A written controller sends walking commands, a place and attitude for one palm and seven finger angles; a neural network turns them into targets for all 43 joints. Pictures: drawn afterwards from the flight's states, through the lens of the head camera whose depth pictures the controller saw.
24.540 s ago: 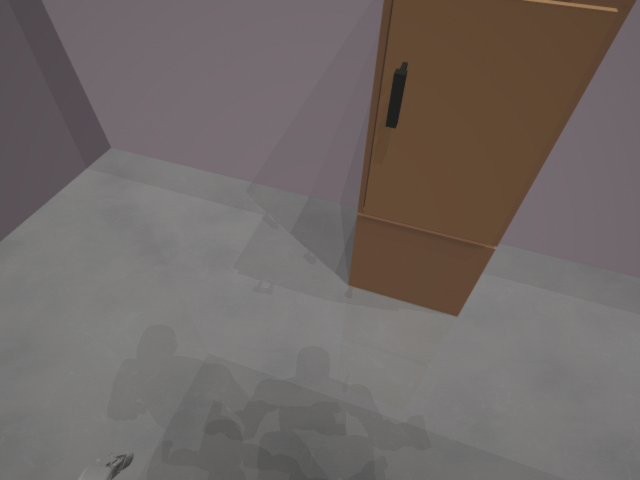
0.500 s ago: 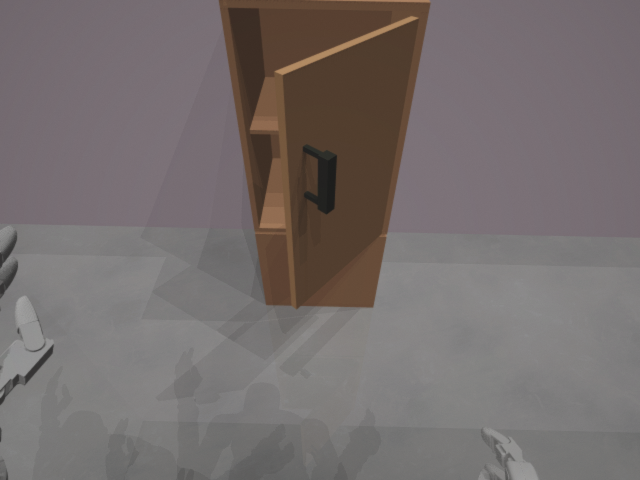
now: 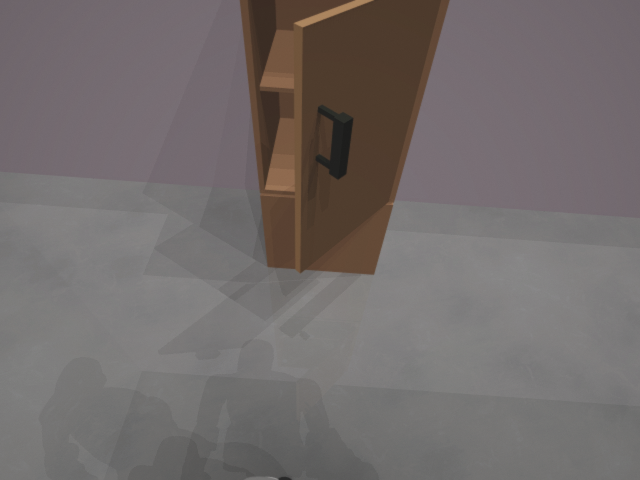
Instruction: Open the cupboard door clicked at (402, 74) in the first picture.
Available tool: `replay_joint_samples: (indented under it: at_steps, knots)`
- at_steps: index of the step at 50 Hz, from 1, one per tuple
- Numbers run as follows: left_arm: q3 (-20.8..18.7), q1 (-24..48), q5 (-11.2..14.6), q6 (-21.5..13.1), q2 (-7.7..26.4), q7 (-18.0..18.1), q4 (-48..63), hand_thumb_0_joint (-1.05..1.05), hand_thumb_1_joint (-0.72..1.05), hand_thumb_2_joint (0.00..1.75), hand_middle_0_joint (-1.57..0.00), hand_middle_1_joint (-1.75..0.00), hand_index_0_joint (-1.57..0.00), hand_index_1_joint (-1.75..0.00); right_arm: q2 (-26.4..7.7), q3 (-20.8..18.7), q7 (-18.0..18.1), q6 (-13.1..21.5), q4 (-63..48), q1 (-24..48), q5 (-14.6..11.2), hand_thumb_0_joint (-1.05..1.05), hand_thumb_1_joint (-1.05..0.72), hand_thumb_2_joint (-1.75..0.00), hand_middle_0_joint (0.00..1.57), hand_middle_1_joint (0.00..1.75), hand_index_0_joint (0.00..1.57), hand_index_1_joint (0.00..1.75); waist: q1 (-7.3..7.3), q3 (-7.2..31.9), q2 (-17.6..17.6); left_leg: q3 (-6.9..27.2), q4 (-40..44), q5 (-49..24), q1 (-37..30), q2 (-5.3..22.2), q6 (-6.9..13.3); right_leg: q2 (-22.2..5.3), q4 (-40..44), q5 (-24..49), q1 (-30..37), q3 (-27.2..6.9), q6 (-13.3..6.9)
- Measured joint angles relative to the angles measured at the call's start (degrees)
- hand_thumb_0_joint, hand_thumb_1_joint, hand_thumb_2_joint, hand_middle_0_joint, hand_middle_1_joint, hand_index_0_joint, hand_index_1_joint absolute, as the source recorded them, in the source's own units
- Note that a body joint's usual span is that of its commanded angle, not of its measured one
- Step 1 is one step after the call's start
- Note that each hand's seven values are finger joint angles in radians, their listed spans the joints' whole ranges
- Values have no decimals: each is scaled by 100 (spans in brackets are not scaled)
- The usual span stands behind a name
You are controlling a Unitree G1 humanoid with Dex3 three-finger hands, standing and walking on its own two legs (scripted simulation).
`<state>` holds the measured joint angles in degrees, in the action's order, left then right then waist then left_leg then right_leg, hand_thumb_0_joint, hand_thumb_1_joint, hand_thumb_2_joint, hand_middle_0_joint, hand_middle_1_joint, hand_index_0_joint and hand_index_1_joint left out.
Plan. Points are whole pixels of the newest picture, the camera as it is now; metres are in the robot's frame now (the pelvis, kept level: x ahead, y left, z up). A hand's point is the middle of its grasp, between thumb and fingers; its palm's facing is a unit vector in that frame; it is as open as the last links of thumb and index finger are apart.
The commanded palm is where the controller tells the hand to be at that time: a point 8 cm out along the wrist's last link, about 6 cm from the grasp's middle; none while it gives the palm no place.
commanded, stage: let the arm hang, fingers relaxed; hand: left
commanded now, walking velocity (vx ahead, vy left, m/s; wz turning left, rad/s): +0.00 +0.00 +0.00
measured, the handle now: (331, 142) +0.64 +0.03 +0.05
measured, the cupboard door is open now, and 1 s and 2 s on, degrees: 49 49 49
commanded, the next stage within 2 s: look to check the result in 0.64 s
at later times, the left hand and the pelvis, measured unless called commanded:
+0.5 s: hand out of the picture +0.02 +0.14 -0.17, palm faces +0.02 -0.99 -0.15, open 7.3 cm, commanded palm none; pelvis +0.03 -0.01 +0.00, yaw -1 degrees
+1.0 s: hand out of the picture +0.01 +0.13 -0.17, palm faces +0.04 -0.98 -0.18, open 7.4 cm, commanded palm none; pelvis +0.05 -0.03 +0.00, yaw -1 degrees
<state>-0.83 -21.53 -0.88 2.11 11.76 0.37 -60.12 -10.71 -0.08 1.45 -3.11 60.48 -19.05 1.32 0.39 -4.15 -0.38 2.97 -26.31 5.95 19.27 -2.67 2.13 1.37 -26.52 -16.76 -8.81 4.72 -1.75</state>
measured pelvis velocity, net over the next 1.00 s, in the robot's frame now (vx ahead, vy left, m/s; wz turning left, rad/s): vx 0.05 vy -0.03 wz -0.02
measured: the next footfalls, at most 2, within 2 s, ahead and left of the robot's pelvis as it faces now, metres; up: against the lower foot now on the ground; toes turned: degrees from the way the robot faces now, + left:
right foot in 1.92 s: +0.04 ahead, -0.17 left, +0.00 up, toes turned -21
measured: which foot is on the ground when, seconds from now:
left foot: down 0.00-1.00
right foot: down 0.00-1.00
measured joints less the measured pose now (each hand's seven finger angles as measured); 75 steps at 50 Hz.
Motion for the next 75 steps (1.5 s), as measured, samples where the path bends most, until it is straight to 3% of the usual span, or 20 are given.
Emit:
replay_joint_samples:
  at_steps: [9,14,23,29,66,75]
  knots:
    - [40,-480,20,-55,-85,121,-717,0,92,90,-20,-30,-20,-29,175,-44,5,60,282,67,-46,0,-91,-90,20,30,20,30,-65,174,403,-37,-135,153,-164,51,-23,49,73,-46,249,-44,-15]
    - [95,-300,35,-81,-271,157,-784,0,91,90,-19,-30,-20,-29,347,10,20,108,405,84,-34,0,-91,-90,20,30,20,30,-98,299,285,-107,-336,373,-243,55,-6,42,-88,-218,327,-113,-14]
    - [111,387,4,-245,-654,171,-457,0,92,90,-20,-30,-20,-29,487,63,78,226,497,91,-17,0,-91,-90,20,30,20,30,-62,310,98,-148,132,174,-358,-39,2,-66,87,-163,301,-150,10]
    - [43,328,37,-256,-578,175,-494,1,93,90,-20,-30,-20,-29,445,21,96,263,501,97,-26,0,-91,-90,20,30,20,30,-117,299,76,-142,138,251,-421,-19,-41,-41,168,-200,398,-153,-25]
    - [43,273,64,-255,-582,228,-487,0,91,90,-20,-30,-20,-29,284,35,182,250,552,405,-58,0,-92,-90,20,30,20,30,-33,142,31,-87,0,630,-681,129,-235,129,432,-357,836,-143,-200]
    - [-120,243,9,-74,-532,171,-358,0,91,90,-20,-30,-20,-29,232,-113,224,105,367,542,-45,0,-91,-90,20,30,20,30,16,50,78,-357,-475,937,-502,375,-274,309,97,-459,613,-441,-252]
